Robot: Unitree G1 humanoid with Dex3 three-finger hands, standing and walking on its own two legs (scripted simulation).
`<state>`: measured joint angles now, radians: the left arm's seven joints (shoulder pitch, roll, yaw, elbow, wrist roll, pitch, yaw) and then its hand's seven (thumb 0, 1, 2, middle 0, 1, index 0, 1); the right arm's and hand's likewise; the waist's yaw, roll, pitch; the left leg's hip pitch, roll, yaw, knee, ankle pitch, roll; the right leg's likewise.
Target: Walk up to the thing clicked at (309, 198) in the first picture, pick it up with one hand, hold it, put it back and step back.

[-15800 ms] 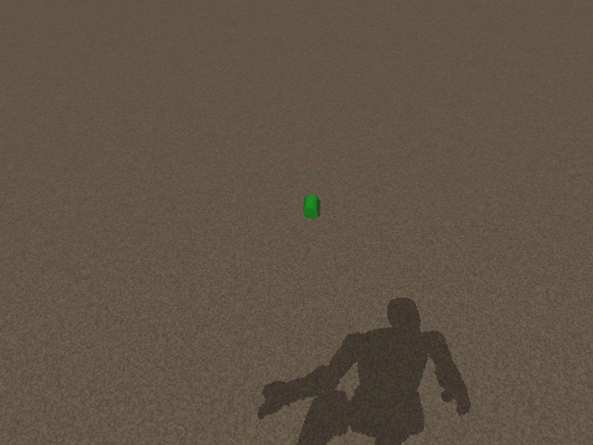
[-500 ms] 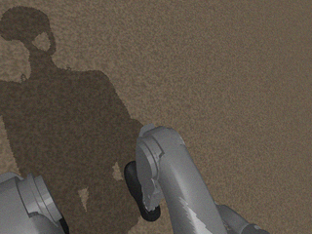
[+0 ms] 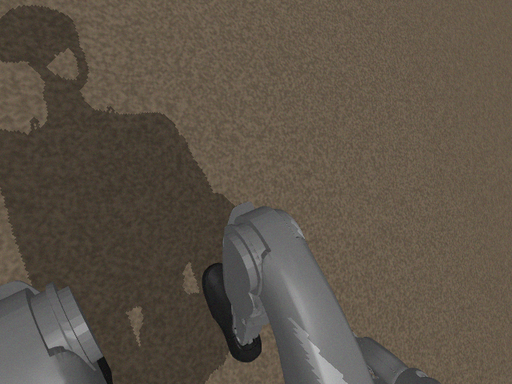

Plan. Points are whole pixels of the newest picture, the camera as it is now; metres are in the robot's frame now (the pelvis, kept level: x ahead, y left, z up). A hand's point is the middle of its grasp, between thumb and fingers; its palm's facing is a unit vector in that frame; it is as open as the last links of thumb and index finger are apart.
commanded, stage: close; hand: left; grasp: from above
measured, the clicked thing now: out of the picture +0.45 +0.37 -0.27
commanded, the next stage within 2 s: settle in 0.92 s
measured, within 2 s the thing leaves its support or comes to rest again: leaves its support in 1.30 s
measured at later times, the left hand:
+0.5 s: hand out of the picture +0.44 +0.37 -0.24, palm faces -0.41 -0.20 -0.89, open 12.2 cm
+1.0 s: hand out of the picture +0.44 +0.37 -0.24, palm faces -0.40 -0.20 -0.90, open 12.0 cm
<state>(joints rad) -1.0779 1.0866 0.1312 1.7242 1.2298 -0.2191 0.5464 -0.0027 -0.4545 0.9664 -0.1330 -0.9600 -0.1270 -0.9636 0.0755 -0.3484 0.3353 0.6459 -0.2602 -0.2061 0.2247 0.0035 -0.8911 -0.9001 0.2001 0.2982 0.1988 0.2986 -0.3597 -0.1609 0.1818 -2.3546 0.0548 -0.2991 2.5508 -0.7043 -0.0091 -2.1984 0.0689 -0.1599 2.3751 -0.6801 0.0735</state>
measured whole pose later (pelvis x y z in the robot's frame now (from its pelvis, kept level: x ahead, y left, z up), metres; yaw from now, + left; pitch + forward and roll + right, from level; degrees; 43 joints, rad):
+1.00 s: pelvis +0.00 +0.00 +0.00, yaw +0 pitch +26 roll -15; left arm -1.09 1.10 0.12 1.74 1.24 -0.22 0.57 0.00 -0.20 0.68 -0.46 -0.68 -0.45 -0.68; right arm 0.07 -0.35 0.35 0.63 -0.28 -0.20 0.21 0.00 -0.88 -0.90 0.20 0.30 0.20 0.30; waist -0.37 -0.16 0.18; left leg -2.36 0.06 -0.30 2.55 -0.70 -0.01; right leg -2.20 0.07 -0.16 2.37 -0.67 0.08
